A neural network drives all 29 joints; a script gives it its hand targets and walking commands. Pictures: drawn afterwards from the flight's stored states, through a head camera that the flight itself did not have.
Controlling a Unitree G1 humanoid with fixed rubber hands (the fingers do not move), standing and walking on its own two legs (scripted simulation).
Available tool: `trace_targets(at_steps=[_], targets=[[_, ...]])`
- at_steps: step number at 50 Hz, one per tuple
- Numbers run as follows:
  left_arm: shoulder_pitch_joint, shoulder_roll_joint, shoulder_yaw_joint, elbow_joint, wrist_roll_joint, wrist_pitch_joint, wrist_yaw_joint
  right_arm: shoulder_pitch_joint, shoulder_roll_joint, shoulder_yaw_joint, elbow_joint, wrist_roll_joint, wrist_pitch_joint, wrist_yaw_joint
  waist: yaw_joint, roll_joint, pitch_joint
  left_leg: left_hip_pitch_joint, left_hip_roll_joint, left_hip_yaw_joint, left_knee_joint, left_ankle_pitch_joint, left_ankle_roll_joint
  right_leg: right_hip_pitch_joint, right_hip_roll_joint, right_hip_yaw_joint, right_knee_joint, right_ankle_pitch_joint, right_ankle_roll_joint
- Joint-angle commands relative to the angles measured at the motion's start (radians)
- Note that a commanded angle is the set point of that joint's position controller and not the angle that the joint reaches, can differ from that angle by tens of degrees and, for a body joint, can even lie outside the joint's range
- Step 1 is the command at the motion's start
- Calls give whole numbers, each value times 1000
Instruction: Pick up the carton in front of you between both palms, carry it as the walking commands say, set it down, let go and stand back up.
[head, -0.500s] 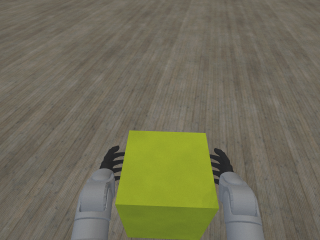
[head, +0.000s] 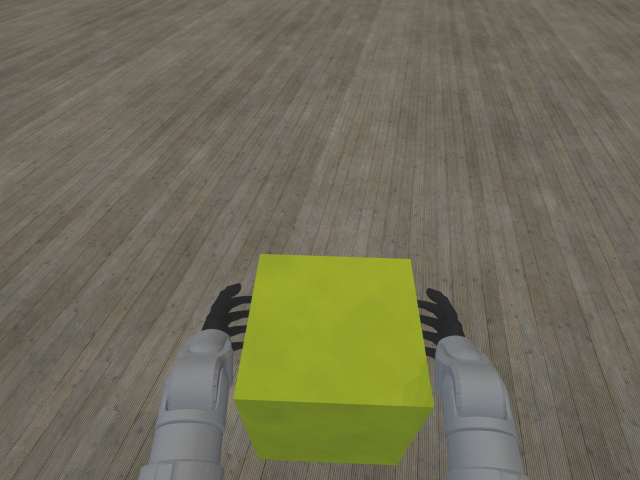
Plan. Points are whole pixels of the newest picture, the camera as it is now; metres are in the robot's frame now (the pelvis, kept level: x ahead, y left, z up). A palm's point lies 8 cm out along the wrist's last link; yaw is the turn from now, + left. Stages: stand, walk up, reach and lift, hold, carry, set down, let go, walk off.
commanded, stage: carry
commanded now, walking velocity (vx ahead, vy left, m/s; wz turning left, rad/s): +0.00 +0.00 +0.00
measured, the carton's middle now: (330, 363) +0.30 +0.00 -0.04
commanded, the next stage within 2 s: hold in 0.72 s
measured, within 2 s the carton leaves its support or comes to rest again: neither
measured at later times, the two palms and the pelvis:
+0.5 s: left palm (219, 348) +0.27 +0.14 +0.04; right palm (455, 355) +0.27 -0.16 +0.04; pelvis -0.01 -0.01 +0.00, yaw +0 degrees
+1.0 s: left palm (232, 357) +0.26 +0.12 +0.05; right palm (482, 394) +0.22 -0.17 +0.04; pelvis -0.04 +0.01 +0.01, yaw -6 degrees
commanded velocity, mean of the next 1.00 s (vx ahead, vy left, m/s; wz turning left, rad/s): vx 0.00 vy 0.00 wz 0.00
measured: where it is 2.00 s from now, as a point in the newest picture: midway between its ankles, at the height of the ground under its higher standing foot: outside the picture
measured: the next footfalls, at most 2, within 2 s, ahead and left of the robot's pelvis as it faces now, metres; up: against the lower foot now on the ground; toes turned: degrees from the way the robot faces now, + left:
none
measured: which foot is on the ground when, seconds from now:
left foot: down 0.00-1.00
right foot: down 0.00-1.00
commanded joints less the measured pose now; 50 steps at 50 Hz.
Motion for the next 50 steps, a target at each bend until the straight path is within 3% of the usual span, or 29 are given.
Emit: trace_targets(at_steps=[1, 36, 37, 38, 39, 40, 41, 42, 47, 50], targets=[[-433, -874, -533, -69, -236, -37, -204, -428, 871, 543, -66, 243, -31, 219, 0, -2, -196, 18, 108, -95, -73, 235, 18, 115, -113, 119, -64, 247, 0], [-419, -864, -527, -70, -231, -33, -203, -414, 867, 543, -66, 239, -25, 216, -2, -6, -201, -2, 105, -97, -76, 179, 12, 96, -115, 130, -82, 220, -6], [-321, -868, -493, -73, -224, -26, -209, -319, 895, 531, -81, 242, -18, 221, 11, 15, -89, 59, -145, -222, -128, 389, 38, 342, 122, 290, -116, 495, -18], [-348, -856, -491, -128, -219, -41, -204, -332, 865, 522, -114, 231, -32, 214, -1, 5, -145, 60, -138, -242, -132, 436, 41, 427, 105, 313, -104, 598, -15], [-356, -819, -482, -135, -208, -47, -207, -291, 840, 492, -89, 208, -39, 196, -24, -6, -137, -24, -126, -249, -138, 411, 35, 538, 107, 318, -115, 575, -17], [-372, -828, -480, -127, -210, -55, -210, -316, 829, 493, -98, 192, -42, 190, -17, 2, -120, -38, -131, -252, -153, 367, 33, 547, 108, 308, -115, 555, -9], [-380, -829, -482, -114, -213, -59, -211, -308, 825, 485, -92, 183, -43, 185, -31, 11, -107, -50, -133, -254, -158, 362, 30, 575, 108, 309, -113, 565, -5], [-387, -811, -484, -119, -219, -61, -213, -305, 830, 482, -87, 189, -48, 176, -40, -13, -117, -48, -128, -263, -156, 315, 27, 599, 108, 302, -130, 472, -1], [-367, -825, -434, -47, -184, -69, -197, -407, 843, 541, -118, 227, -35, 198, 24, -18, -70, -36, -128, -256, -193, 179, 55, 536, 102, 294, -137, 326, 20], [-385, -832, -414, -15, -169, -69, -196, -423, 842, 528, -90, 222, -30, 208, 29, -13, -31, -27, -116, -257, -202, 119, 61, 490, 102, 293, -142, 228, 17]])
